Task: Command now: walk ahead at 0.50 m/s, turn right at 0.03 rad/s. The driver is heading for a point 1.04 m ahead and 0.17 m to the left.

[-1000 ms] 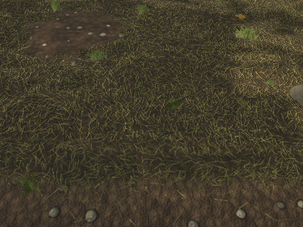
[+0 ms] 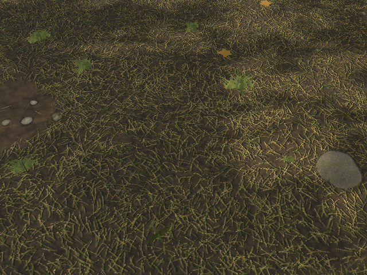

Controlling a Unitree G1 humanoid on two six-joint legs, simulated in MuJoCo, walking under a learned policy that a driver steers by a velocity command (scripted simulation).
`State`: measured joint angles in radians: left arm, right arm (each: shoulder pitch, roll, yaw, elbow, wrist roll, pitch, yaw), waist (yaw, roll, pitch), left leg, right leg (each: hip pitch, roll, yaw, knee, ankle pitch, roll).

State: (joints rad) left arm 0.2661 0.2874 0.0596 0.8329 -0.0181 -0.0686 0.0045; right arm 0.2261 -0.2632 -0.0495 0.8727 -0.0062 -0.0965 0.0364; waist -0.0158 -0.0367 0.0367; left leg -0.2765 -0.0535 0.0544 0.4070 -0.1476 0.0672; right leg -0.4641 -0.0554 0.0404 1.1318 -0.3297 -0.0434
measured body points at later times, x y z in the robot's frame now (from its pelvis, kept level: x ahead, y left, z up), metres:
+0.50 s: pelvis +0.28 -0.06 +0.00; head +0.31 -0.07 +0.44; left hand +0.42 +0.21 -0.11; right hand +0.33 -0.34 -0.15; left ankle +0.17 +0.08 -0.65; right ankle +0.35 -0.15 -0.74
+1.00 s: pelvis +0.55 +0.02 -0.02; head +0.59 +0.04 +0.43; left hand +0.52 +0.31 -0.15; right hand +0.79 -0.19 -0.12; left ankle +0.61 +0.11 -0.74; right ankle +0.41 -0.16 -0.65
